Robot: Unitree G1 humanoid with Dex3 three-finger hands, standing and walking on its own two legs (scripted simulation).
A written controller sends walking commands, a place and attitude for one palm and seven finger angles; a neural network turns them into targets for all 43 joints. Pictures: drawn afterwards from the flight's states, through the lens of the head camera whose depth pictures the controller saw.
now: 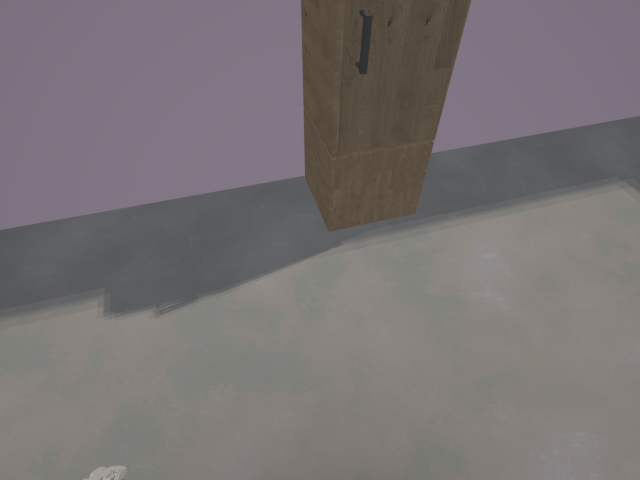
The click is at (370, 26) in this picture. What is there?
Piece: cupboard door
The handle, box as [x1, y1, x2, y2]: [356, 10, 372, 74]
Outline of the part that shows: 360,10 359,13 363,17 360,62 356,62 356,66 359,69 359,72 362,74 366,73 372,15 366,13 363,10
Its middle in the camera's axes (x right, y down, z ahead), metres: +0.12 -0.57 +1.11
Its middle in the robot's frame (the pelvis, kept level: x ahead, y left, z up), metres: +1.22 -0.06 +0.05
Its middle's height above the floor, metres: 0.82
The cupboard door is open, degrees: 0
